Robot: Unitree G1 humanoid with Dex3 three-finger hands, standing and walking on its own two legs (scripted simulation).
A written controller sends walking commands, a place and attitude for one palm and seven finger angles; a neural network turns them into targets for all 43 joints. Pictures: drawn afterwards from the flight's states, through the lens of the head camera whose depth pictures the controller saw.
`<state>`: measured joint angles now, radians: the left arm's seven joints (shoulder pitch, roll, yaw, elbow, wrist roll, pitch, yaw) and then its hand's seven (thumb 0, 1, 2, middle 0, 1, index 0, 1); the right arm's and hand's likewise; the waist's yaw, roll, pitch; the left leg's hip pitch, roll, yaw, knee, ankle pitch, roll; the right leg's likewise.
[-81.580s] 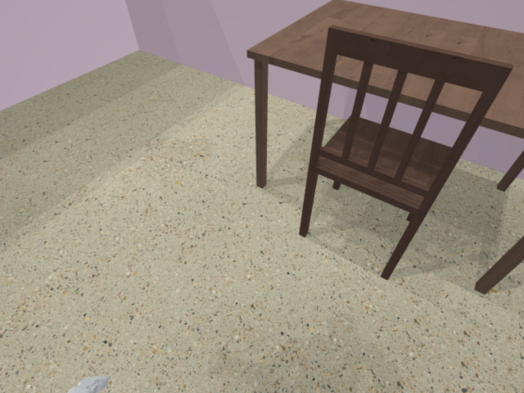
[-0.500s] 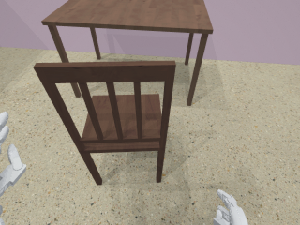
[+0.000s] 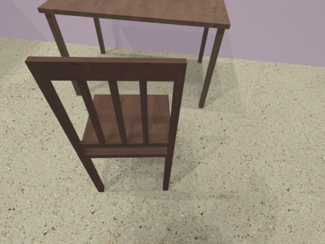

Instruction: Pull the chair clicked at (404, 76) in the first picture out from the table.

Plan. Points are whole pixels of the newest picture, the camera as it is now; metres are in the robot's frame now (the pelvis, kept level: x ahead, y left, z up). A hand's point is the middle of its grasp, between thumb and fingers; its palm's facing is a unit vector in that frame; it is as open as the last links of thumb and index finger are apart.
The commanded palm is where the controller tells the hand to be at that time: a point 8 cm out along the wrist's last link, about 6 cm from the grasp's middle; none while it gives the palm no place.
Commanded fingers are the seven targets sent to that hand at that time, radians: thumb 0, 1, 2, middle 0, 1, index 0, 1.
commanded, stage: let the arm hang, fingers relaxed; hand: left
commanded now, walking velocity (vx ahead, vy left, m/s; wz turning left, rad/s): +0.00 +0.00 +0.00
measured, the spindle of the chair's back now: (119, 115) +0.54 +0.19 -0.07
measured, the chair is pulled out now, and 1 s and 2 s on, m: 0.65 0.65 0.65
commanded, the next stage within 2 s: look to check the result in 0.64 s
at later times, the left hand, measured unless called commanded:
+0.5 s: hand out of the picture -0.01 +0.14 -0.18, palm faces +0.01 -0.99 -0.15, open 7.3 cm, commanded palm none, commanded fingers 0.00 0.90 0.90 -0.20 -0.30 -0.20 -0.30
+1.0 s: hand out of the picture +0.00 +0.14 -0.17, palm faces +0.02 -0.98 -0.17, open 7.4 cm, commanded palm none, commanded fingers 0.00 0.90 0.90 -0.20 -0.30 -0.20 -0.30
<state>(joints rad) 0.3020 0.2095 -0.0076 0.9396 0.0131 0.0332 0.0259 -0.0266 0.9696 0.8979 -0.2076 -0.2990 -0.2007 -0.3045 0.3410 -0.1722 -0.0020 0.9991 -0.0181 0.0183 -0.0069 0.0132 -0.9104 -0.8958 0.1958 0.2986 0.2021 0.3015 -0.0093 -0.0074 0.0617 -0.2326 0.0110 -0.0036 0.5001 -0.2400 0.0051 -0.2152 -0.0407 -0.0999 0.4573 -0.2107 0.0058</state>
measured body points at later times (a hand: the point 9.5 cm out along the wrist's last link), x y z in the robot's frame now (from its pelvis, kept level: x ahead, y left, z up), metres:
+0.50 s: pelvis +0.00 -0.01 +0.00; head +0.01 -0.01 +0.45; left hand -0.01 +0.19 -0.16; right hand -0.03 -0.21 -0.16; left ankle +0.02 +0.12 -0.74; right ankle +0.02 -0.13 -0.74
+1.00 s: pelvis +0.00 -0.02 +0.00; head +0.02 -0.02 +0.45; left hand +0.00 +0.20 -0.16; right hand -0.02 -0.21 -0.16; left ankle +0.02 +0.12 -0.74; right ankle +0.02 -0.13 -0.74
